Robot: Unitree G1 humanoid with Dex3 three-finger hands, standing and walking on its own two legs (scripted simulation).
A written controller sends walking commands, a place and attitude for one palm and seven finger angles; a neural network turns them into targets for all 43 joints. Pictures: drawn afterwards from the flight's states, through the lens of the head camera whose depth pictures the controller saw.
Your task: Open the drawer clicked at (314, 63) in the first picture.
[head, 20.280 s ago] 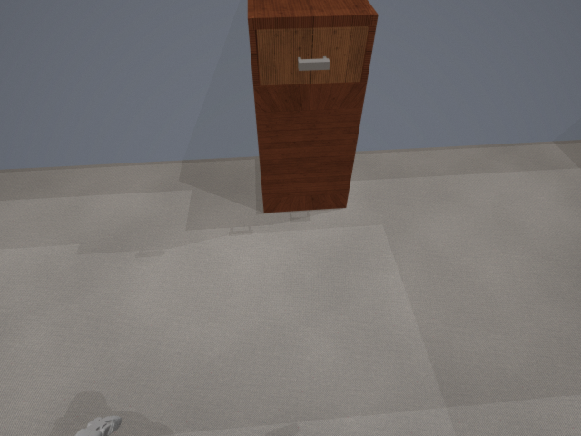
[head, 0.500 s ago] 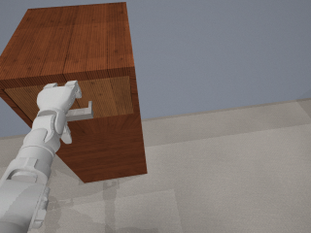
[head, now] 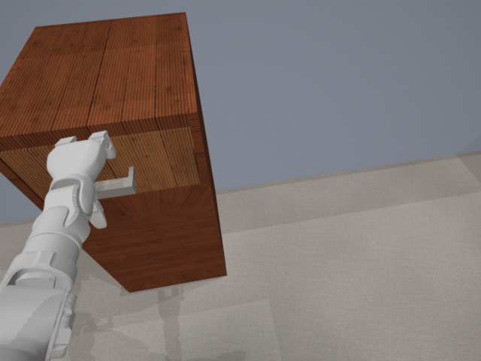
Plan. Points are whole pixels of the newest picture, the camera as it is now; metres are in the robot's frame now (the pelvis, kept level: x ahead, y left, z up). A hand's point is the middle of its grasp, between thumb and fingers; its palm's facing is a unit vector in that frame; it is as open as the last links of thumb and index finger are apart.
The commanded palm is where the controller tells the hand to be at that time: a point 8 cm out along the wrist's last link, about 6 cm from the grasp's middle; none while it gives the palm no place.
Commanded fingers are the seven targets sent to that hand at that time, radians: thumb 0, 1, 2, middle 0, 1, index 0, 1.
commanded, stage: re-aim the fingers above the handle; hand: left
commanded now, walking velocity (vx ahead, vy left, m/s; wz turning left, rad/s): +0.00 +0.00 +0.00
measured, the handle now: (110, 180) +0.48 +0.27 -0.01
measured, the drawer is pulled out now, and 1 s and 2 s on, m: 0.00 0.00 0.00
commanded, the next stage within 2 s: lower the fingers behind the handle in 0.18 s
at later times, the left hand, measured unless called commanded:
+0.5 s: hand (102, 179) +0.43 +0.25 +0.05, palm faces +0.04 -0.03 -1.00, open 13.7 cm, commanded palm +0.41 +0.26 +0.10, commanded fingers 0.00 -0.50 0.30 -0.30 -1.20 -0.30 -1.20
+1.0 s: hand (110, 191) +0.44 +0.25 +0.01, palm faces +0.05 -0.04 -1.00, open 13.6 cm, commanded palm +0.41 +0.26 +0.06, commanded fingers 0.00 -0.50 0.30 -0.30 -1.20 -0.30 -1.20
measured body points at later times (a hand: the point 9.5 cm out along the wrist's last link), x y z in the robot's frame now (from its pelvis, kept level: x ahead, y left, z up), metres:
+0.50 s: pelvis -0.01 +0.01 -0.01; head +0.05 +0.00 +0.44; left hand +0.43 +0.25 +0.11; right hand +0.06 -0.25 -0.14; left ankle +0.02 +0.13 -0.71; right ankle -0.07 -0.12 -0.71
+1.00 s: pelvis -0.02 +0.01 -0.02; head +0.06 +0.01 +0.42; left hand +0.43 +0.25 +0.07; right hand +0.00 -0.27 -0.15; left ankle +0.02 +0.13 -0.71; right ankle -0.07 -0.12 -0.71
